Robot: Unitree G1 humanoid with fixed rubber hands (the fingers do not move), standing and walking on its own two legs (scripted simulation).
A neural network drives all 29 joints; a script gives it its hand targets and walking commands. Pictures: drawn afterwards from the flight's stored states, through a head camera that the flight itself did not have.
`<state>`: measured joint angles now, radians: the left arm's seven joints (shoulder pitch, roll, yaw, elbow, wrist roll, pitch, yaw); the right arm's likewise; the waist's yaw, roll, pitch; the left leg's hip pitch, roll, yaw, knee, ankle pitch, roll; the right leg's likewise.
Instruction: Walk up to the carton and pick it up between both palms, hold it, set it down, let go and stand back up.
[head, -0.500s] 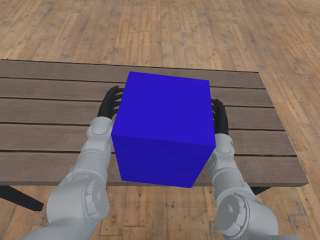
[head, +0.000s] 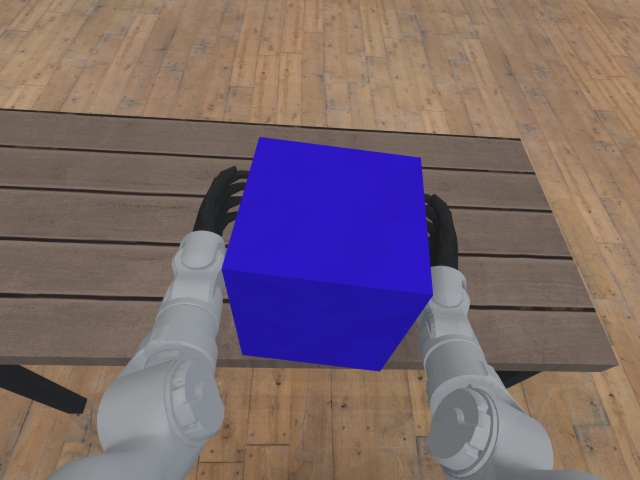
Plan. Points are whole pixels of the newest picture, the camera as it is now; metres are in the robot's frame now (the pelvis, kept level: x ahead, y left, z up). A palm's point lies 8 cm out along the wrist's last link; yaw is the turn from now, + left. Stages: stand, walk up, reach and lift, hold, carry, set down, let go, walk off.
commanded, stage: set down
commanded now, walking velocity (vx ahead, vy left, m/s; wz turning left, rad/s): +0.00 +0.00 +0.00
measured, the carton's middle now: (324, 263) +0.39 +0.01 +0.00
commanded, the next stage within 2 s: none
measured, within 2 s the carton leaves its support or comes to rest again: neither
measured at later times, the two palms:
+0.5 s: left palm (211, 227) +0.42 +0.16 +0.04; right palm (440, 258) +0.39 -0.14 +0.04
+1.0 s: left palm (216, 234) +0.43 +0.16 +0.01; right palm (434, 263) +0.39 -0.14 +0.01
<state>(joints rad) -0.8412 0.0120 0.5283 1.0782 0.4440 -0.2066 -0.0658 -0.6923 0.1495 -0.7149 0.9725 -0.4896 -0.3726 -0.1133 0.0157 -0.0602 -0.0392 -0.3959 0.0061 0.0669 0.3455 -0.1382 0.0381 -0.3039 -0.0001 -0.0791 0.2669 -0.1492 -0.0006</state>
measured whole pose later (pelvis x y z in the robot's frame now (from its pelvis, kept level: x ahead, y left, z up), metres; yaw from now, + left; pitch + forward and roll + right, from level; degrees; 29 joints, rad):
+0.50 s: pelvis +0.00 +0.00 +0.00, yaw +0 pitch +11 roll -1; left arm -0.84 -0.01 0.58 1.02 0.50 -0.21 -0.09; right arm -0.69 0.17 -0.75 0.93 -0.54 -0.37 -0.08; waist 0.01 -0.07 -0.03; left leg -0.42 0.00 0.07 0.35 -0.13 0.04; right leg -0.33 -0.01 -0.08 0.28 -0.15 0.00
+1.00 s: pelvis +0.00 +0.01 -0.01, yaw -2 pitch +18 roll -2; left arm -0.87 0.14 0.32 1.27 0.19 -0.27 0.07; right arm -0.78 0.05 -0.42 1.20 -0.20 -0.34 -0.14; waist -0.03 -0.04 -0.14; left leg -0.60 0.03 0.10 0.48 -0.19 0.05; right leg -0.51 0.01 -0.06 0.38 -0.18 0.00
